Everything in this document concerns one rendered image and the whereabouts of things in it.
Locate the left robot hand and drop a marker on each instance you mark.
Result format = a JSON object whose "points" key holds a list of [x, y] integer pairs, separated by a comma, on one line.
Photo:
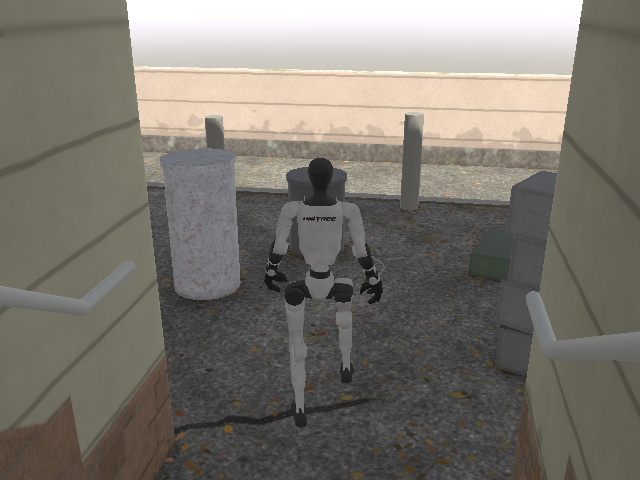
{"points": [[279, 277]]}

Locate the robot right shin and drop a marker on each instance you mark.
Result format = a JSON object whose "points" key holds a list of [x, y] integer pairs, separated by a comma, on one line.
{"points": [[345, 342]]}

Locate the right robot forearm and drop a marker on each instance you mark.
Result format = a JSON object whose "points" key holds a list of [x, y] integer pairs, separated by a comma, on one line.
{"points": [[369, 268]]}

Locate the right robot hand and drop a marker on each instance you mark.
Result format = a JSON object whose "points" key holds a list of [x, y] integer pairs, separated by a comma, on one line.
{"points": [[377, 289]]}

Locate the left robot upper arm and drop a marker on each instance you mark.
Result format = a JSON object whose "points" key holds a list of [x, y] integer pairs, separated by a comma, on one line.
{"points": [[288, 211]]}

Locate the left robot forearm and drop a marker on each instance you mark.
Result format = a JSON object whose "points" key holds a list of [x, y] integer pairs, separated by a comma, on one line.
{"points": [[273, 261]]}

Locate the left robot thigh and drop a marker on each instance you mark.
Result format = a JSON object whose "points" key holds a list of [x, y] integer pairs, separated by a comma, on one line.
{"points": [[295, 304]]}

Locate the right robot upper arm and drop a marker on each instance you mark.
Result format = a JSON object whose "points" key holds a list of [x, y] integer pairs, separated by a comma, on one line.
{"points": [[352, 212]]}

